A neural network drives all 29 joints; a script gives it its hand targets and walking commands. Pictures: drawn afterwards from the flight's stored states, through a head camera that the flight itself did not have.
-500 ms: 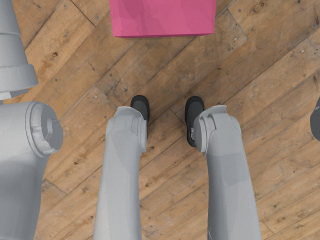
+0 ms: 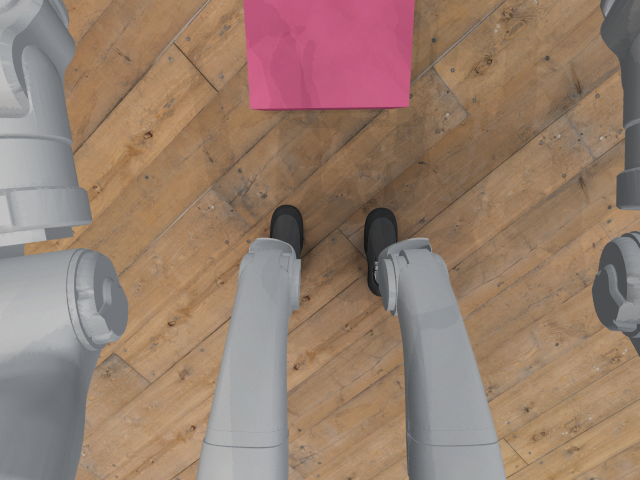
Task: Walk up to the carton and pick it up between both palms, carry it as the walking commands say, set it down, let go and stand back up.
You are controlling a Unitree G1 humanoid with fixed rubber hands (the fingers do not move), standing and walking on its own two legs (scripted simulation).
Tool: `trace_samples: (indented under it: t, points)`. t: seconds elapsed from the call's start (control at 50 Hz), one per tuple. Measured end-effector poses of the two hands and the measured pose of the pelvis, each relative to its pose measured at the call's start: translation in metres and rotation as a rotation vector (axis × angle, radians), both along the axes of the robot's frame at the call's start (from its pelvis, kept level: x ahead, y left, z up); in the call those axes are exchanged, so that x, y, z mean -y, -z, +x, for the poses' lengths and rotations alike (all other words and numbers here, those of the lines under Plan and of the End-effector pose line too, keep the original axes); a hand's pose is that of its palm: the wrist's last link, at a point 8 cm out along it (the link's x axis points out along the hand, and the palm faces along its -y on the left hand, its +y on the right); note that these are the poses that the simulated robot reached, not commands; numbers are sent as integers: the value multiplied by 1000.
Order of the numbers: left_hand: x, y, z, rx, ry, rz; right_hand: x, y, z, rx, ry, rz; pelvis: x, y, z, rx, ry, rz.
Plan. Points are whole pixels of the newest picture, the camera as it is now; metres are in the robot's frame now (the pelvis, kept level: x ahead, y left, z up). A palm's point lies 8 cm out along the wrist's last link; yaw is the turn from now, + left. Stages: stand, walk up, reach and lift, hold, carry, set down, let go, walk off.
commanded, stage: let go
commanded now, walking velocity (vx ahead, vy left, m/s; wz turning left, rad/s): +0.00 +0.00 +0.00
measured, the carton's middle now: (328, 20) +0.59 +0.01 -0.56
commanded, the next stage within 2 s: stand in 1.24 s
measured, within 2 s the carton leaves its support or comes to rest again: neither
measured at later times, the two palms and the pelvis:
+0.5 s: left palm out of the picture +0.28 +0.27 +0.01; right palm out of the picture +0.30 -0.23 +0.00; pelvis -0.01 +0.00 +0.07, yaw +1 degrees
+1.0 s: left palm out of the picture +0.18 +0.26 +0.06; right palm out of the picture +0.19 -0.23 +0.04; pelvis +0.03 +0.00 +0.11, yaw +2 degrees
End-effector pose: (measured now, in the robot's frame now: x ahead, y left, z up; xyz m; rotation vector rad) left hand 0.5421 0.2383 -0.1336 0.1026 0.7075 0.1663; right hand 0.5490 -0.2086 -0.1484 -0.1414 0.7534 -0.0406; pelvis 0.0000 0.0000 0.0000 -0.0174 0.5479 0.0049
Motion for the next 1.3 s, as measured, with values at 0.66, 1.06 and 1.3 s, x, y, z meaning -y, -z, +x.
trace_samples:
  t: [0.66,1.06,1.3]
  points:
    - [-18,-158,-320,-116,15,-33,11,-167,-289,-20,5,38,3,-88,-4,361,-13,4]
    - [-25,-188,-356,-131,-14,-40,22,-191,-348,-86,46,-2,-1,-117,37,497,-22,31]
    - [-36,-184,-317,-134,-4,-57,7,-204,-310,-97,38,-15,-18,-123,74,499,-19,14]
